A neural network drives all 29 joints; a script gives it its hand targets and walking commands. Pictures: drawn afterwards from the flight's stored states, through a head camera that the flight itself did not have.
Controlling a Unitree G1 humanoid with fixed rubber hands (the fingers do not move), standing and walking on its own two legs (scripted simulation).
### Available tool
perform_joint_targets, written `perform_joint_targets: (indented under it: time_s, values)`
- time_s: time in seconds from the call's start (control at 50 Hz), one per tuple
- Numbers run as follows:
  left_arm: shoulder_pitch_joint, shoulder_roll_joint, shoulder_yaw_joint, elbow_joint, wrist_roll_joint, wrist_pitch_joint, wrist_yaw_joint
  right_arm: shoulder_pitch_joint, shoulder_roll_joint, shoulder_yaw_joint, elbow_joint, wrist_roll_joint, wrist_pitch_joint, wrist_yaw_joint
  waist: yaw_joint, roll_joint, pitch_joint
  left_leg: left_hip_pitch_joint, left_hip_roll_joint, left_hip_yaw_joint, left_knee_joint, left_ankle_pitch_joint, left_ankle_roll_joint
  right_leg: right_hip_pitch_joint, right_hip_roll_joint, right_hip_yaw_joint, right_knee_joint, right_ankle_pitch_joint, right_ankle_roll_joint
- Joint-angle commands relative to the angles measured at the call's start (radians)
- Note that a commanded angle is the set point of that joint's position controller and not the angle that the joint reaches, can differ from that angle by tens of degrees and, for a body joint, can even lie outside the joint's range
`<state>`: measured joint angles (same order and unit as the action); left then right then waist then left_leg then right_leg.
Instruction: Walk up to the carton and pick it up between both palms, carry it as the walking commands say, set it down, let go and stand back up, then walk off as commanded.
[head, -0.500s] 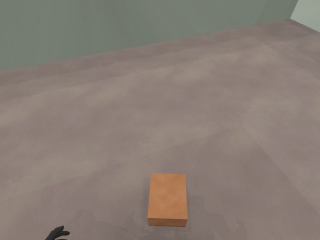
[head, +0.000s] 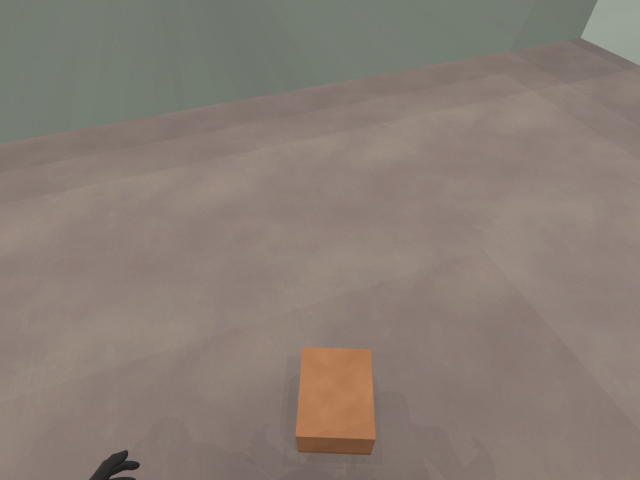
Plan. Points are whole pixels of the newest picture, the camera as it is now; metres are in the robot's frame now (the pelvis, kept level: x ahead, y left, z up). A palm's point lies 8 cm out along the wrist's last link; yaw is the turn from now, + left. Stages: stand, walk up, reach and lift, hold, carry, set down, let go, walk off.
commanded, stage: walk up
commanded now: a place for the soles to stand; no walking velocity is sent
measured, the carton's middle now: (335, 399) +0.47 +0.00 -0.67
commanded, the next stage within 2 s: reach and lift in 0.26 s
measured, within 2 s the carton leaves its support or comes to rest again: neither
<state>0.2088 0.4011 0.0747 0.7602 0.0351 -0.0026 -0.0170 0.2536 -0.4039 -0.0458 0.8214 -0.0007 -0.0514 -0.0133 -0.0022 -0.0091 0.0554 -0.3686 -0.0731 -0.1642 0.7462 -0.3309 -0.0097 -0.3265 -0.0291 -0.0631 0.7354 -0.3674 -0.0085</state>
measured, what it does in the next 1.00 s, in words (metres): stands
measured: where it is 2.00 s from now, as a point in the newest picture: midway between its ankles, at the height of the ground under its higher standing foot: outside the picture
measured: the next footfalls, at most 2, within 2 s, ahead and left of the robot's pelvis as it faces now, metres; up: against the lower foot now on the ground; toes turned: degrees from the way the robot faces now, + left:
none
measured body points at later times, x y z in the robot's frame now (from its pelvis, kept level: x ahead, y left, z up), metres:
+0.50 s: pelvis +0.00 +0.00 +0.00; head +0.06 +0.01 +0.44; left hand +0.17 +0.29 -0.11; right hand +0.16 -0.30 -0.09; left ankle +0.05 +0.13 -0.71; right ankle +0.02 -0.12 -0.71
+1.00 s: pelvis +0.00 +0.00 -0.02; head +0.16 +0.01 +0.40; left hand +0.28 +0.25 -0.14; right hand +0.27 -0.28 -0.12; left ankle +0.05 +0.13 -0.71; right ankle +0.02 -0.12 -0.71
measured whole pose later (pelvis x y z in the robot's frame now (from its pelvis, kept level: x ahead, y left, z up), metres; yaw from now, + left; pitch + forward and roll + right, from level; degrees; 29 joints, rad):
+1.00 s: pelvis +0.00 +0.00 -0.02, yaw -1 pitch +11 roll -1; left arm -0.22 0.27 0.13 0.67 0.03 0.06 -0.01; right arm -0.23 -0.32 -0.10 0.70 0.00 0.07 0.02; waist 0.00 -0.02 0.17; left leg -0.71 -0.07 -0.15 0.91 -0.38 -0.03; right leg -0.68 -0.02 -0.05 0.90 -0.41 0.00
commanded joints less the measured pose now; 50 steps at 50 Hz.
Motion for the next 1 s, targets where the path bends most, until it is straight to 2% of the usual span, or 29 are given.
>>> perform_joint_targets:
  time_s: [0.0, 0.04, 0.06, 0.1, 0.12, 0.14, 0.16, 0.18, 0.24, 0.26, 0.28, 0.3, 0.32, 0.34, 0.38, 0.5, 0.6, 0.64, 0.66, 0.68, 0.7, 0.74, 0.76, 0.82, 0.88, 0.9, 0.92, 0.94, 0.98]
  values:
    - [-0.051, 0.225, 0.049, -0.022, -0.013, -0.034, 0.011, 0.003, -0.199, -0.034, -0.045, -0.018, -0.021, -0.001, 0.016, -0.038, -0.120, -0.047, 0.050, -0.026, -0.077, 0.146, 0.070, 0.125, -0.193, 0.203, -0.230, 0.025, -0.144]
    - [-0.077, 0.218, 0.046, -0.029, -0.016, -0.028, 0.012, 0.027, -0.202, -0.038, -0.036, -0.018, -0.023, -0.001, 0.004, -0.023, -0.126, -0.009, 0.064, -0.049, -0.114, 0.191, 0.083, 0.105, -0.163, 0.154, -0.178, 0.034, -0.121]
    - [-0.080, 0.209, 0.044, -0.036, -0.018, -0.025, 0.012, 0.016, -0.213, -0.040, -0.040, -0.022, -0.025, -0.002, 0.010, 0.016, -0.126, -0.005, 0.081, -0.090, -0.145, 0.210, 0.096, 0.097, -0.126, 0.120, -0.139, 0.032, -0.098]
    - [-0.064, 0.191, 0.041, -0.034, -0.019, -0.021, 0.012, -0.007, -0.230, -0.043, -0.049, -0.028, -0.026, -0.001, 0.027, 0.077, -0.119, -0.022, 0.140, -0.219, -0.221, 0.194, 0.134, 0.088, -0.051, 0.070, -0.070, -0.039, -0.058]
    - [-0.047, 0.184, 0.043, -0.027, -0.020, -0.019, 0.011, -0.019, -0.238, -0.044, -0.055, -0.032, -0.024, -0.002, 0.036, 0.090, -0.116, -0.036, 0.161, -0.276, -0.251, 0.154, 0.150, 0.092, -0.027, 0.068, -0.057, -0.080, -0.053]
    - [-0.036, 0.181, 0.043, -0.021, -0.019, -0.019, 0.011, -0.031, -0.240, -0.043, -0.058, -0.034, -0.023, -0.003, 0.042, 0.092, -0.110, -0.052, 0.170, -0.298, -0.263, 0.127, 0.156, 0.100, -0.020, 0.077, -0.067, -0.107, -0.053]
    - [-0.026, 0.184, 0.044, -0.015, -0.018, -0.021, 0.010, -0.039, -0.235, -0.039, -0.059, -0.035, -0.021, -0.003, 0.048, 0.091, -0.096, -0.084, 0.165, -0.293, -0.261, 0.106, 0.152, 0.114, -0.025, 0.092, -0.093, -0.115, -0.057]
    - [-0.018, 0.189, 0.046, -0.014, -0.012, -0.026, 0.010, -0.046, -0.218, -0.034, -0.064, -0.033, -0.019, -0.003, 0.051, 0.063, -0.094, -0.112, 0.148, -0.253, -0.244, 0.091, 0.130, 0.140, -0.051, 0.109, -0.133, -0.110, -0.069]
    - [-0.038, 0.214, 0.049, -0.022, -0.010, -0.035, 0.009, -0.020, -0.192, -0.027, -0.054, -0.024, -0.020, 0.000, 0.031, -0.007, -0.096, -0.119, 0.069, -0.091, -0.133, 0.129, 0.077, 0.158, -0.151, 0.199, -0.227, -0.051, -0.120]
    - [-0.217, 0.067, 0.066, -0.347, -0.033, 0.046, -0.009, -0.264, -0.084, -0.111, -0.393, -0.065, 0.066, 0.040, -0.079, -0.025, 0.111, -0.067, 0.017, 0.138, -0.154, -0.162, -0.041, -0.065, 0.020, 0.108, -0.189, -0.156, -0.001]
    - [-0.205, 0.073, 0.100, -0.294, -0.008, 0.063, -0.023, -0.253, -0.087, -0.084, -0.352, -0.068, 0.092, 0.050, -0.037, -0.044, 0.179, -0.041, 0.008, 0.154, -0.146, -0.178, -0.047, -0.104, 0.007, 0.104, -0.242, -0.229, -0.031]
    - [-0.211, 0.089, 0.106, -0.304, 0.006, 0.080, -0.029, -0.258, -0.087, -0.106, -0.343, -0.071, 0.105, 0.061, -0.020, -0.047, 0.154, -0.001, 0.010, 0.171, -0.138, -0.182, -0.054, -0.121, 0.008, 0.083, -0.252, -0.250, -0.034]
    - [-0.209, 0.092, 0.113, -0.302, 0.010, 0.087, -0.035, -0.250, -0.098, -0.118, -0.343, -0.075, 0.113, 0.069, -0.026, -0.053, 0.143, 0.022, 0.005, 0.177, -0.127, -0.166, -0.061, -0.132, 0.005, 0.086, -0.261, -0.246, -0.046]
    - [-0.213, 0.093, 0.113, -0.307, 0.016, 0.081, -0.037, -0.229, -0.087, -0.113, -0.333, -0.073, 0.110, 0.075, -0.024, -0.037, 0.102, 0.034, 0.007, 0.195, -0.126, -0.143, -0.057, -0.116, 0.008, 0.071, -0.260, -0.236, -0.044]
    - [-0.214, 0.107, 0.132, -0.328, 0.031, 0.068, -0.034, -0.211, -0.045, -0.115, -0.343, -0.061, 0.099, 0.075, -0.011, -0.028, 0.014, 0.008, 0.020, 0.197, -0.134, -0.081, -0.042, -0.046, 0.020, 0.044, -0.219, -0.144, -0.018]
    - [-0.194, 0.071, 0.134, -0.289, 0.044, 0.052, -0.017, -0.215, -0.007, -0.153, -0.255, -0.090, 0.096, 0.056, -0.022, 0.024, -0.084, -0.019, 0.025, 0.182, -0.106, 0.028, -0.032, 0.038, 0.049, 0.033, -0.119, 0.052, 0.020]
    - [-0.261, 0.043, 0.110, -0.268, 0.008, 0.043, -0.009, -0.308, 0.005, -0.133, -0.239, -0.062, 0.098, 0.044, -0.020, 0.030, -0.100, -0.093, 0.025, 0.167, -0.055, 0.123, -0.036, 0.035, 0.055, 0.052, -0.046, 0.185, 0.028]
    - [-0.291, 0.031, 0.100, -0.258, -0.014, 0.038, -0.006, -0.328, 0.013, -0.131, -0.241, -0.044, 0.098, 0.036, -0.034, 0.030, -0.152, -0.106, 0.027, 0.160, -0.021, 0.194, -0.036, 0.035, 0.057, 0.060, -0.014, 0.266, 0.026]
    - [-0.301, 0.035, 0.111, -0.245, -0.013, 0.036, -0.003, -0.348, 0.011, -0.134, -0.248, -0.041, 0.096, 0.031, -0.018, 0.028, -0.182, -0.120, 0.028, 0.162, -0.003, 0.223, -0.035, 0.050, 0.053, 0.069, -0.003, 0.296, 0.028]
    - [-0.302, 0.030, 0.106, -0.226, -0.020, 0.035, 0.000, -0.352, 0.021, -0.129, -0.241, -0.032, 0.096, 0.027, -0.017, 0.015, -0.204, -0.130, 0.025, 0.159, 0.009, 0.272, -0.034, 0.044, 0.054, 0.071, 0.013, 0.358, 0.033]
    - [-0.327, 0.020, 0.100, -0.236, -0.029, 0.031, 0.002, -0.364, 0.022, -0.133, -0.239, -0.025, 0.094, 0.024, -0.031, 0.032, -0.236, -0.132, 0.026, 0.153, 0.022, 0.303, -0.036, 0.038, 0.055, 0.074, 0.030, 0.394, 0.033]
    - [-0.330, 0.015, 0.109, -0.209, -0.034, 0.030, 0.009, -0.363, 0.031, -0.137, -0.216, -0.019, 0.093, 0.019, -0.034, 0.029, -0.289, -0.153, 0.022, 0.150, 0.049, 0.363, -0.041, 0.024, 0.052, 0.082, 0.059, 0.479, 0.037]
    - [-0.347, 0.002, 0.104, -0.212, -0.043, 0.025, 0.012, -0.376, 0.025, -0.140, -0.209, -0.018, 0.088, 0.017, -0.047, 0.032, -0.322, -0.160, 0.021, 0.141, 0.063, 0.400, -0.043, 0.007, 0.053, 0.084, 0.077, 0.521, 0.036]
    - [-0.388, -0.011, 0.117, -0.186, -0.046, 0.021, 0.024, -0.439, 0.020, -0.147, -0.194, -0.010, 0.080, 0.012, -0.034, 0.041, -0.414, -0.160, 0.022, 0.129, 0.112, 0.486, -0.046, -0.100, 0.055, 0.083, 0.117, 0.531, 0.042]
    - [-0.458, -0.017, 0.131, -0.177, -0.055, 0.022, 0.033, -0.517, 0.027, -0.140, -0.179, -0.002, 0.082, 0.007, -0.016, 0.040, -0.485, -0.205, 0.021, 0.132, 0.143, 0.483, -0.045, -0.167, 0.056, 0.089, 0.136, 0.488, 0.044]
    - [-0.476, -0.004, 0.141, -0.173, -0.051, 0.024, 0.036, -0.551, 0.024, -0.133, -0.189, 0.002, 0.083, 0.007, -0.002, 0.026, -0.504, -0.225, 0.024, 0.136, 0.151, 0.465, -0.040, -0.171, 0.056, 0.094, 0.142, 0.477, 0.044]
    - [-0.523, -0.001, 0.142, -0.185, -0.058, 0.026, 0.038, -0.588, 0.020, -0.138, -0.192, 0.006, 0.085, 0.004, -0.006, 0.037, -0.525, -0.247, 0.022, 0.140, 0.159, 0.439, -0.039, -0.179, 0.055, 0.100, 0.142, 0.460, 0.042]
    - [-0.550, 0.000, 0.151, -0.174, -0.059, 0.033, 0.039, -0.622, 0.029, -0.135, -0.196, 0.011, 0.090, 0.000, 0.004, 0.021, -0.530, -0.283, 0.020, 0.144, 0.164, 0.404, -0.033, -0.173, 0.053, 0.106, 0.147, 0.449, 0.044]
    - [-0.610, 0.005, 0.152, -0.194, -0.060, 0.045, 0.046, -0.680, 0.030, -0.135, -0.190, 0.019, 0.105, -0.002, 0.012, 0.042, -0.559, -0.294, 0.020, 0.147, 0.163, 0.365, -0.033, -0.208, 0.057, 0.103, 0.151, 0.397, 0.040]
